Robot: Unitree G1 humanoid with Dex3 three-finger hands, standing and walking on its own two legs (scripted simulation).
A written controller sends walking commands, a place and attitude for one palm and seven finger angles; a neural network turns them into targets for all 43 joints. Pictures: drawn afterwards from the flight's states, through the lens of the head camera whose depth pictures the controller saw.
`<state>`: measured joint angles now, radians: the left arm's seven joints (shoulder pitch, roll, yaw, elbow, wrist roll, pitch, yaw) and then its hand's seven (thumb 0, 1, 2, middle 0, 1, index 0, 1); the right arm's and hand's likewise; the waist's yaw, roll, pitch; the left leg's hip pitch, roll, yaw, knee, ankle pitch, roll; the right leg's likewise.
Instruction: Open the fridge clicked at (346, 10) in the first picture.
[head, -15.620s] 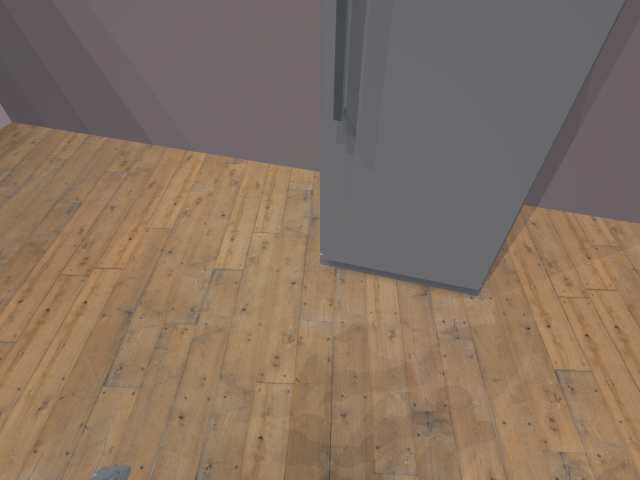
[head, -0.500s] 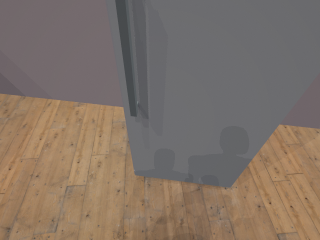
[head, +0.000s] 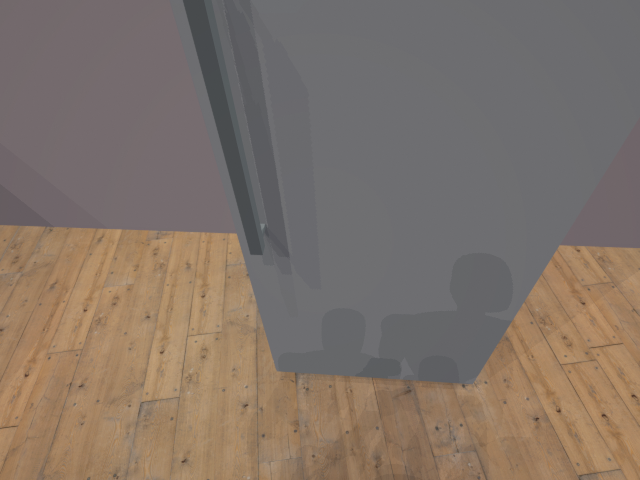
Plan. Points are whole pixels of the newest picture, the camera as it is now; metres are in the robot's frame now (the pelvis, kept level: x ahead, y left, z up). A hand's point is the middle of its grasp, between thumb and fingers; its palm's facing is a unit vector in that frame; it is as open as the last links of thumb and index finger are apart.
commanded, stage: come to a stop and stand still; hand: left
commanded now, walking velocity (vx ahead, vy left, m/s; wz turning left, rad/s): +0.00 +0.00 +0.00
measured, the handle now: (234, 129) +0.52 +0.14 +0.19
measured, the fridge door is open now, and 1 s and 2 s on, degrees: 0 0 0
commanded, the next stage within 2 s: look again from close up in 0.24 s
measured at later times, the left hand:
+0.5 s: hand out of the picture +0.02 +0.17 -0.17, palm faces +0.02 -0.98 -0.21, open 7.4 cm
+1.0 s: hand out of the picture +0.02 +0.17 -0.17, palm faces +0.02 -0.98 -0.21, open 7.4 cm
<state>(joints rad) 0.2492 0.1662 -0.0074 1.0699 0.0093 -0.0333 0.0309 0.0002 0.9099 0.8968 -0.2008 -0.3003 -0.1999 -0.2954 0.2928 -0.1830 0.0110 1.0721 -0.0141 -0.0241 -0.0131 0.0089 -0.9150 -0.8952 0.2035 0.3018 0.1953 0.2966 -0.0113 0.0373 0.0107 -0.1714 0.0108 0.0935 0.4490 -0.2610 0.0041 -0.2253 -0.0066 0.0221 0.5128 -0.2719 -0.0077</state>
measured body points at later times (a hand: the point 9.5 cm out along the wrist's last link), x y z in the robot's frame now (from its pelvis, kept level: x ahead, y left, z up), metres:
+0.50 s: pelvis +0.00 -0.01 +0.00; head +0.02 -0.02 +0.45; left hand +0.02 +0.22 -0.15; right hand +0.02 -0.24 -0.16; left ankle -0.01 +0.12 -0.74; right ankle +0.00 -0.11 -0.74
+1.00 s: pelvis +0.00 -0.01 +0.00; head +0.01 -0.02 +0.45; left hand +0.02 +0.22 -0.15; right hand +0.01 -0.24 -0.16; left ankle -0.01 +0.12 -0.74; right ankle +0.00 -0.11 -0.74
